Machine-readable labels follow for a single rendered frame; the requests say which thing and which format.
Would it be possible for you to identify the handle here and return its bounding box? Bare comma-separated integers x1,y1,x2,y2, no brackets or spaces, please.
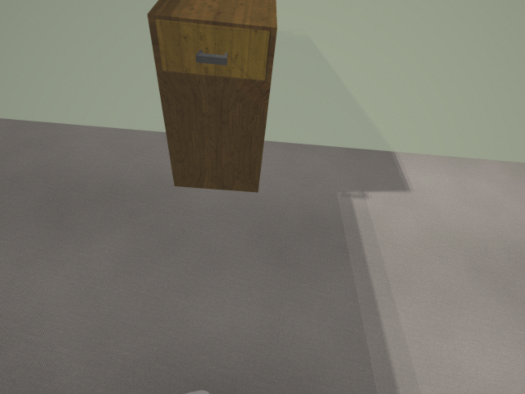
196,50,228,65

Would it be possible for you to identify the drawer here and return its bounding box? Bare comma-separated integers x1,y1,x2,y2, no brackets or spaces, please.
156,19,270,80

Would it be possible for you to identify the cabinet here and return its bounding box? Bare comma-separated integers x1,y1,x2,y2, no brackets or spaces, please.
148,0,277,192

